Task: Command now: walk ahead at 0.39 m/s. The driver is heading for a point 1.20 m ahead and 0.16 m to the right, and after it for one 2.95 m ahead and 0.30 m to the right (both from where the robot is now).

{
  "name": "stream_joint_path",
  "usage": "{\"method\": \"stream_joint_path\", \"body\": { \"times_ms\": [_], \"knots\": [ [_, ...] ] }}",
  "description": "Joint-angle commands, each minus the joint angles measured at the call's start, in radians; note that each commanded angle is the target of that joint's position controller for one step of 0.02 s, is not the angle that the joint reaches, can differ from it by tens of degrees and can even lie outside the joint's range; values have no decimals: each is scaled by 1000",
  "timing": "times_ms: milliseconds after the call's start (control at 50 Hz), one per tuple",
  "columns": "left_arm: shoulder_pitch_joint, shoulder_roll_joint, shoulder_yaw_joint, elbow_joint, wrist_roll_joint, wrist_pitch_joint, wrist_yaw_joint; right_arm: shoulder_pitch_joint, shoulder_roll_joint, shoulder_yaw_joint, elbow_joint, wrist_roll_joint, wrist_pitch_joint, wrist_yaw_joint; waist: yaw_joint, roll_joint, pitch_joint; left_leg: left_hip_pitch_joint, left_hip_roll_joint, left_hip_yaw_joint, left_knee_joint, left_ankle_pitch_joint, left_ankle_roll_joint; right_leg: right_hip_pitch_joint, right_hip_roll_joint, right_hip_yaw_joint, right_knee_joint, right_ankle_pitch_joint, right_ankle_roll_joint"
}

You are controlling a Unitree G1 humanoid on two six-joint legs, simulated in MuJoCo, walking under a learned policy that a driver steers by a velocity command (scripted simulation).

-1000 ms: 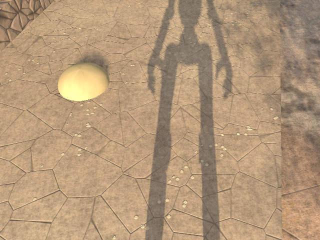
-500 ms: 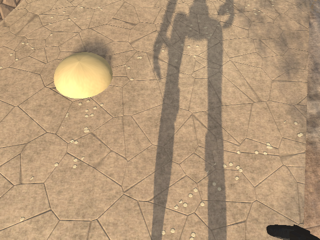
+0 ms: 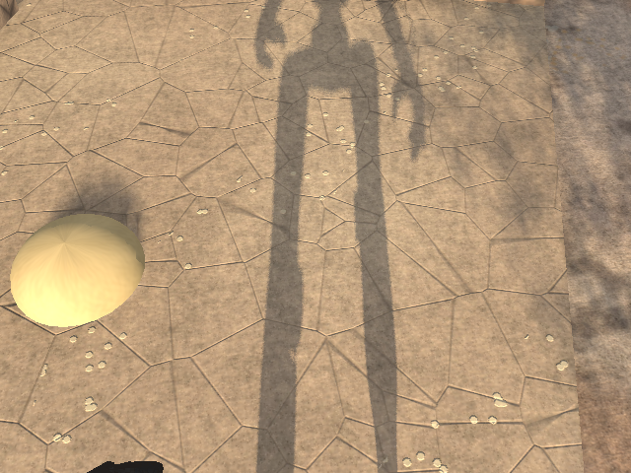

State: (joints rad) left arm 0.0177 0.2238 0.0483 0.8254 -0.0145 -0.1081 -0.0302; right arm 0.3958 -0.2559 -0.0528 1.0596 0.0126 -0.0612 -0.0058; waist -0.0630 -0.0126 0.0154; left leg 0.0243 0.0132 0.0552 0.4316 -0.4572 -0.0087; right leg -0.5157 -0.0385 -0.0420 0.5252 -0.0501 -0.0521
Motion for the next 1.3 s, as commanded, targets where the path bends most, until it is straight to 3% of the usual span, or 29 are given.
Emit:
{"method": "stream_joint_path", "body": {
  "times_ms": [20, 40, 60, 80, 100, 140, 160, 200, 260, 340, 380, 400, 420, 440, 460, 480, 500, 600, 720, 1200, 1220, 1260, 1280, 1300],
  "knots": [
    [409, 317, 88, 61, 32, -3, 2, 123, 39, 32, -63, -13, -23, 2, 124, -317, -404, -601, -97, -42, 804, -99, 13, 896, -396, 645, -115, 244, -300],
    [403, 214, 61, 48, 25, -2, 0, 82, -76, 6, -45, 6, -42, 5, 155, -185, -409, -658, -56, -197, 915, -156, 23, 866, -369, 658, -141, 314, -267],
    [309, 170, 45, 32, 20, -4, 2, -5, -116, -6, -71, 24, -49, 4, 137, -136, -277, -702, -15, -177, 930, -96, 31, 735, -340, 477, -129, 449, -229],
    [221, 147, 33, 16, 19, -4, 1, -56, -110, -6, -80, 17, -46, -4, 102, -43, -203, -671, 40, -140, 884, -26, 25, 593, -297, 351, -143, 554, -206],
    [173, 124, 27, 14, 20, -4, -1, -86, -103, -14, -83, 6, -35, -12, 77, -15, -147, -635, 69, -126, 821, 16, 20, 477, -262, 275, -177, 564, -194],
    [152, 89, 16, 32, 41, -7, -3, -47, -59, -14, -73, 1, -4, -16, 26, -47, -132, -508, 93, -124, 731, 73, 20, 348, -218, 191, -224, 605, -182],
    [149, 86, 12, 43, 45, -9, -1, -31, -35, -10, -66, 0, 6, -17, 9, -51, -128, -474, 92, -118, 678, 96, 14, 309, -204, 152, -236, 642, -189],
    [135, 110, 14, 55, 46, -7, 12, -61, -26, -8, -78, -9, 17, -23, -6, -68, -122, -453, 85, -106, 530, 158, 1, 281, -183, 95, -246, 675, -191],
    [136, 143, 20, 72, 37, 13, 31, -144, -31, -4, -96, -16, 28, -24, 17, -80, -139, -389, 70, -80, 337, 273, -10, 275, -160, 49, -250, 603, -170],
    [162, 133, 14, 109, 30, 36, 38, -214, -57, -12, -104, -12, 47, -24, 42, -80, -103, -351, 64, -83, 210, 295, -2, 279, -174, 89, -260, 305, -165],
    [150, 114, 7, 120, 16, 46, 41, -210, -59, -16, -95, -22, 45, -24, 21, -63, -81, -277, 52, -67, 66, 359, 21, 260, -145, 94, -222, 116, -130],
    [186, 96, 3, 134, 12, 48, 41, -208, -76, -20, -90, -33, 43, -26, 26, -31, -72, -227, 69, -88, -3, 464, 36, 249, -109, 93, -196, 2, -89],
    [215, 79, -3, 138, 25, 49, 42, -199, -111, -26, -89, -35, 41, -30, 49, 18, -78, -174, 122, -138, -8, 610, 53, 226, -63, 74, -151, -119, -49],
    [309, 72, 2, 156, 34, 48, 41, -232, -163, -35, -92, -24, 45, -35, 129, 136, -75, -131, 161, -171, 24, 660, 96, 171, 12, 33, -137, -243, -16],
    [312, 50, -4, 163, 35, 56, 48, -252, -107, -28, -80, -11, 49, -31, 123, 173, -75, -199, 149, -173, 4, 484, 110, 223, 29, 3, -148, -251, 5],
    [256, 75, 0, 157, 31, 67, 54, -268, -68, -22, -80, -6, 49, -26, 97, 139, -32, -263, 115, -161, -14, 388, 88, 250, 28, -3, -144, -229, 13],
    [226, 85, 3, 153, 24, 76, 60, -278, -61, -20, -79, -13, 47, -24, 87, 109, -25, -276, 98, -143, -14, 391, 68, 259, 20, 1, -136, -205, 11],
    [221, 85, 7, 169, 22, 86, 60, -249, -69, -22, -40, -11, 34, -28, 72, 67, -64, -203, 74, -112, 42, 564, 62, 294, 0, 15, -114, -56, 6],
    [233, 74, 8, 199, 19, 96, 62, -258, -67, -21, -17, -9, 45, -31, 70, 26, -61, -190, 63, -99, 58, 580, 66, 316, -5, 13, -101, -12, 13],
    [284, 46, -7, 268, 21, 93, 68, -247, -43, -12, 43, -12, 67, -40, 63, 12, 26, -199, 34, -78, 2, 401, 36, 273, -15, 26, -173, -172, 14],
    [305, 44, -7, 279, 19, 95, 69, -228, -33, -10, 55, -12, 68, -41, 64, 1, 6, -195, 17, -58, 12, 299, 36, 282, -12, 27, -189, -281, 6],
    [322, 106, 15, 274, 3, 100, 74, -234, -43, -16, 50, -2, 65, -42, 82, -70, 55, -311, -46, 15, 128, -1, 39, 271, -65, 120, -250, -625, -57],
    [351, 133, 25, 270, -2, 96, 76, -274, -45, -17, 28, -2, 56, -39, 104, -114, 94, -417, -53, 38, 225, -36, 40, 285, -153, 240, -323, -769, -107],
    [361, 168, 39, 267, -6, 86, 77, -308, -33, -14, 3, 2, 42, -32, 115, -160, 136, -494, -19, 20, 339, 0, 53, 286, -264, 379, -383, -822, -165]
  ]
}}
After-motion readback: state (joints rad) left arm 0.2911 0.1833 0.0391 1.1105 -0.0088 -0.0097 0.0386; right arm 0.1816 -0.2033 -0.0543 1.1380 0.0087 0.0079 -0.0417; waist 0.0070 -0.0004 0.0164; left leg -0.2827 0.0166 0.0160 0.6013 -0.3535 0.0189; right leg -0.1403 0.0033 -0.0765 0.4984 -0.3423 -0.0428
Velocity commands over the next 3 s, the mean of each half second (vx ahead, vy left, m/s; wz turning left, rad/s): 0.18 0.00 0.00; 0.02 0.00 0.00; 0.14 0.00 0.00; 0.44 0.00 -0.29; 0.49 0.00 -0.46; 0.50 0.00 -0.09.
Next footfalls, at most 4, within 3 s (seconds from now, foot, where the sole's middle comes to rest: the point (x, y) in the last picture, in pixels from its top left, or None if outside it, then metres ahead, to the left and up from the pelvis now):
0.40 left None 0.23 0.12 -0.76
1.52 left None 0.29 0.15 -0.76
2.04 right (358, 391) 0.63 -0.09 -0.76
2.54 left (307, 268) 0.97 0.01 -0.76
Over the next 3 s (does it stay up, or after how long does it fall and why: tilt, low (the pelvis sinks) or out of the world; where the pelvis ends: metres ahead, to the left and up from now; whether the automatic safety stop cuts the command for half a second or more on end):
stays up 0.99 -0.13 0.02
